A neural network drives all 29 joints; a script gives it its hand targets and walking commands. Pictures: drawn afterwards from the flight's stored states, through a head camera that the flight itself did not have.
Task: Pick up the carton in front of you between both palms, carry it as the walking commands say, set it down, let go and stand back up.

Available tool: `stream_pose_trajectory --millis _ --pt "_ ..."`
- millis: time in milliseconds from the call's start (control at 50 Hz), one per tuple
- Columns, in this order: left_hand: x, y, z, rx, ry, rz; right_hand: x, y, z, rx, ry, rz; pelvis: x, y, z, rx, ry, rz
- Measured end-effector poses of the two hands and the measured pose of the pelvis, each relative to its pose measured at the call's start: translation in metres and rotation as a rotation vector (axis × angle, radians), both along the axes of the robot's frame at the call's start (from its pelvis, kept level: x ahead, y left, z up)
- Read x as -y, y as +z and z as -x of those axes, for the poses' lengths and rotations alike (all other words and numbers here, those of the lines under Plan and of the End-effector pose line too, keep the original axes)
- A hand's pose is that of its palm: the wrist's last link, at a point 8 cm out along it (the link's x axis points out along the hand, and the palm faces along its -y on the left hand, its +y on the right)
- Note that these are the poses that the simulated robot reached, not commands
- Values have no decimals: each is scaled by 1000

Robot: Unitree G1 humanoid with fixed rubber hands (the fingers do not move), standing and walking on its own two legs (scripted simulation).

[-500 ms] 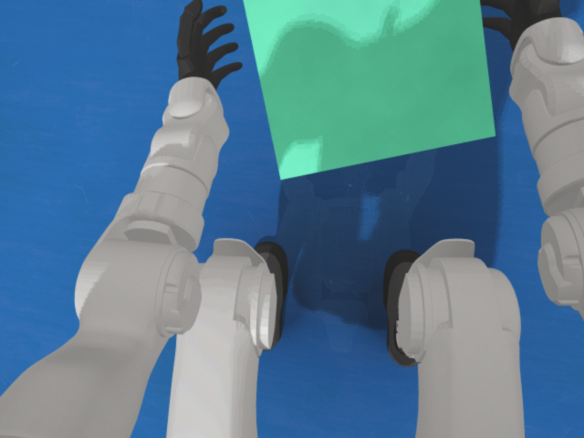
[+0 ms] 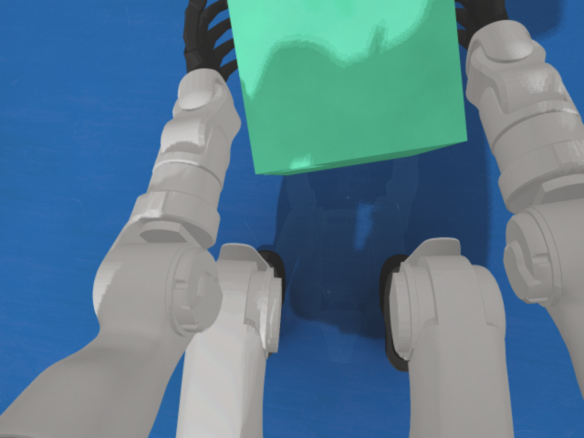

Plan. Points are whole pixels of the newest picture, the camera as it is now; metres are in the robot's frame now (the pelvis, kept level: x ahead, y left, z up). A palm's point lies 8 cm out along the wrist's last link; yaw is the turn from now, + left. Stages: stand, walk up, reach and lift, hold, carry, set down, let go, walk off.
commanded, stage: reach and lift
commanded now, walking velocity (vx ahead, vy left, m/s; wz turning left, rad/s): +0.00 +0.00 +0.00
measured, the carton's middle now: (340, 87) +0.51 -0.04 -0.23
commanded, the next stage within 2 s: none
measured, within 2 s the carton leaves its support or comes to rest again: neither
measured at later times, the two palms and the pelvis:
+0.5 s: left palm (116, 53) +0.49 +0.10 +0.04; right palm out of the picture +0.48 -0.20 +0.03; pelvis +0.00 +0.01 +0.10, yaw -5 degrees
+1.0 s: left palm out of the picture +0.46 +0.11 +0.19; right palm out of the picture +0.44 -0.19 +0.18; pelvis +0.04 +0.01 +0.23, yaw -6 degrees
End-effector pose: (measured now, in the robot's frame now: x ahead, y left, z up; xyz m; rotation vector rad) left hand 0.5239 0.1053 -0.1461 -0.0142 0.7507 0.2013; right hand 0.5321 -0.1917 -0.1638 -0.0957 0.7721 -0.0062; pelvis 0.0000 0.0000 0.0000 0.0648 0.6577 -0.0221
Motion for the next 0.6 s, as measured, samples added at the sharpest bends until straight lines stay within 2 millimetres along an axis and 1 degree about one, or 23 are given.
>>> stream_pose_trajectory --millis 60,100,140,200,300,400,480,600 --pt "0 12 3 33 10 11 1 11 4 30 -10 -12 -1 1 -1 -2 -8 3" --pt "2 23 8 60 17 22 3 23 7 56 -20 -20 -2 3 -1 -2 -15 4" --pt "5 37 13 84 19 32 6 41 12 78 -32 -25 -3 8 -1 -1 -22 5" --pt "9 65 22 110 18 47 11 72 22 101 -58 -35 -5 19 1 -1 -36 6" --pt "14 112 31 100 8 58 16 124 36 89 -100 -44 -8 45 3 -16 -58 6" --pt "13 152 36 83 -10 45 15 167 44 73 -120 -39 -10 75 3 -39 -68 8" --pt "10 179 37 83 -26 38 13 193 49 74 -131 -35 -12 97 1 -56 -68 13" --pt "8 212 40 90 -44 35 10 223 58 81 -147 -33 -14 127 -6 -69 -68 21"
